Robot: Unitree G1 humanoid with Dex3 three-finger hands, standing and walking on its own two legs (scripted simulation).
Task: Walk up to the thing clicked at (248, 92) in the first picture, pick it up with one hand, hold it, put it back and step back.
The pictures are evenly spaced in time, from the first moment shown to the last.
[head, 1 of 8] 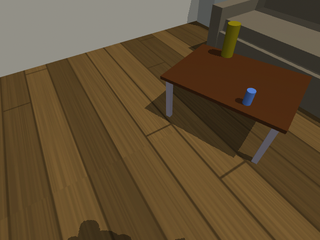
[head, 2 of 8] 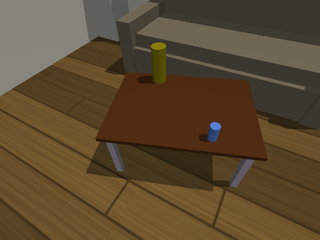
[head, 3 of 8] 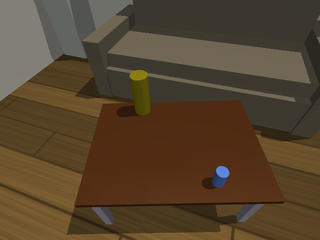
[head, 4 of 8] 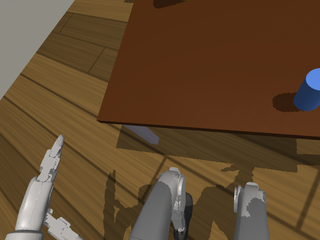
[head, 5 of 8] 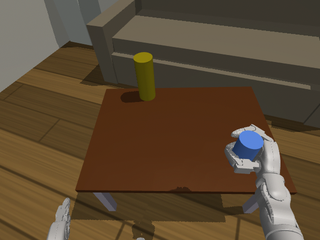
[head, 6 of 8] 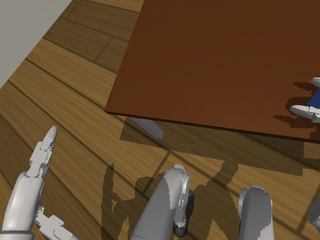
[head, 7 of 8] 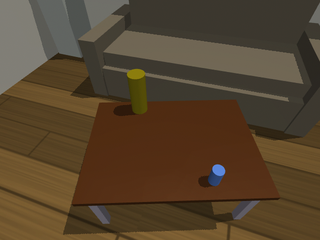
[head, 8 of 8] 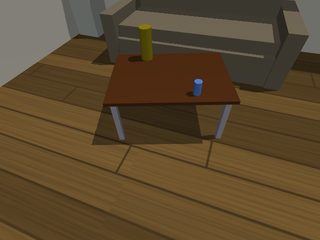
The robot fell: no
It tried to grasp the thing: yes
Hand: right
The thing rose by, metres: 0.30
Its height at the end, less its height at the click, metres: +0.00
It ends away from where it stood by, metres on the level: 0.01
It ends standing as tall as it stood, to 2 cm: yes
